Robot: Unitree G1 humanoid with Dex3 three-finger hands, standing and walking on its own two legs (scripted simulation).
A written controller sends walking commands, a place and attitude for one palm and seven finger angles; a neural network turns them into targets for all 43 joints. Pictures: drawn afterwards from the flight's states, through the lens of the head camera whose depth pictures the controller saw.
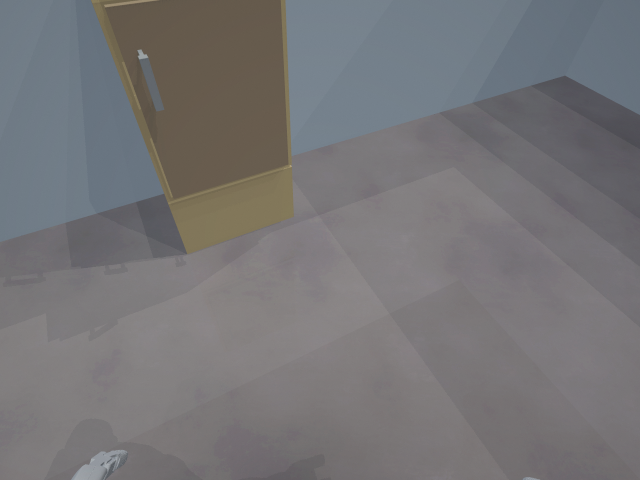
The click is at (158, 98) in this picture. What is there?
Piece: cupboard door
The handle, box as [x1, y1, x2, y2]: [137, 50, 163, 111]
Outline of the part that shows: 137,50 139,54 138,57 156,111 163,109 148,58 146,54 144,55 141,50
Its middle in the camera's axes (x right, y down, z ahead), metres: -0.44 -0.41 +1.00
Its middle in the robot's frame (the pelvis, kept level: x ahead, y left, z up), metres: +1.01 +0.49 -0.02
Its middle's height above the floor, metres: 0.74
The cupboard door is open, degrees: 0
